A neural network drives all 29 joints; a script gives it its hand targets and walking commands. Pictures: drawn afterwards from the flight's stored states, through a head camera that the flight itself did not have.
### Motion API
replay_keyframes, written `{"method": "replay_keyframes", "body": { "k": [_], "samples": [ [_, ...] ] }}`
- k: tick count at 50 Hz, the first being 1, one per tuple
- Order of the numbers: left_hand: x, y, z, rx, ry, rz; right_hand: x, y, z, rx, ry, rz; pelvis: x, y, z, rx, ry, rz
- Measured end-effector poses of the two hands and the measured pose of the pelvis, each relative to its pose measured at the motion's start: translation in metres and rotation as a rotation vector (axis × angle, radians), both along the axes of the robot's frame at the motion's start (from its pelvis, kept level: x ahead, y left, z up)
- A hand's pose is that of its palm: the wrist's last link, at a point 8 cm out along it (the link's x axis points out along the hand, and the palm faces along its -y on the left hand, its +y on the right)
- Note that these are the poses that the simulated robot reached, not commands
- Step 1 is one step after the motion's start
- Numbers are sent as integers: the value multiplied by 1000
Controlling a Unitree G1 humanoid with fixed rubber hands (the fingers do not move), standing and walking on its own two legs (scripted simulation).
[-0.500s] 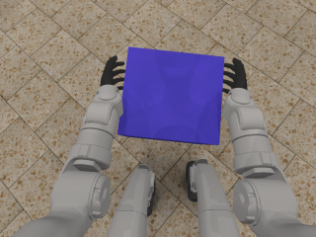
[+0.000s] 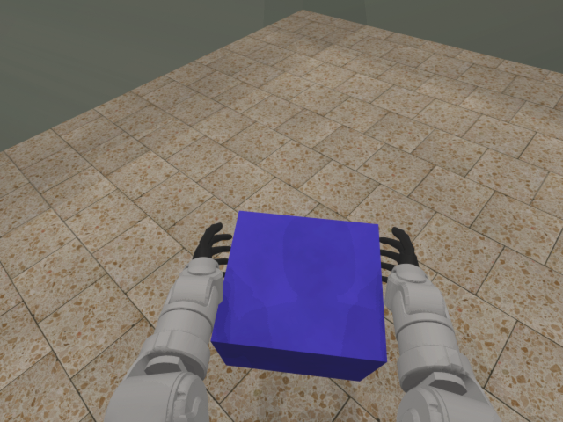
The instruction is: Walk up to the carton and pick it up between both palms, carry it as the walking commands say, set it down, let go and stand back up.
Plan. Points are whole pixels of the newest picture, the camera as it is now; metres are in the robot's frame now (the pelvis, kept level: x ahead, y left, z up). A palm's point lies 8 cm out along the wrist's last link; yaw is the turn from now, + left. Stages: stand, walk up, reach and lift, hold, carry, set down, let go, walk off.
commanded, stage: reach and lift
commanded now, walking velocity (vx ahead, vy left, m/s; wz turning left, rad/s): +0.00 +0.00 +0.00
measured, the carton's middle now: (300, 296) +0.35 -0.01 -0.06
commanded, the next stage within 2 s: hold in 1.92 s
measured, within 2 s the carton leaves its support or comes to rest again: neither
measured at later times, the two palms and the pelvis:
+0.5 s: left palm (184, 257) +0.35 +0.15 +0.08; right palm (406, 262) +0.33 -0.16 +0.07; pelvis +0.03 +0.01 +0.03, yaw +0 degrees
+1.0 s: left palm (183, 258) +0.34 +0.15 +0.08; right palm (409, 254) +0.33 -0.16 +0.08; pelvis +0.03 +0.00 +0.03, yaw +0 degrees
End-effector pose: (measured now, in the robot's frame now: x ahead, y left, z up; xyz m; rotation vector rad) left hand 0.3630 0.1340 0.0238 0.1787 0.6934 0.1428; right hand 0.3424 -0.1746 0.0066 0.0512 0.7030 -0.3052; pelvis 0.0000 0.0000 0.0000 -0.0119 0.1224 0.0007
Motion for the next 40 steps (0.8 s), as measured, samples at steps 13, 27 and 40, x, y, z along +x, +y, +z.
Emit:
{"method": "replay_keyframes", "body": {
  "k": [13, 27, 40],
  "samples": [
    [-7, 7, 37, -65, -36, 34, -10, 7, 38, -2, -38, -17, 24, 3, 23, -1, -90, 1],
    [-15, 16, 54, -87, -37, 40, -15, 15, 62, -13, -40, -13, 26, 10, 26, -10, -167, 3],
    [-21, 14, 60, -59, -29, 32, -15, 13, 70, -15, -36, 7, 29, 5, 29, -4, -199, 3]
  ]
}}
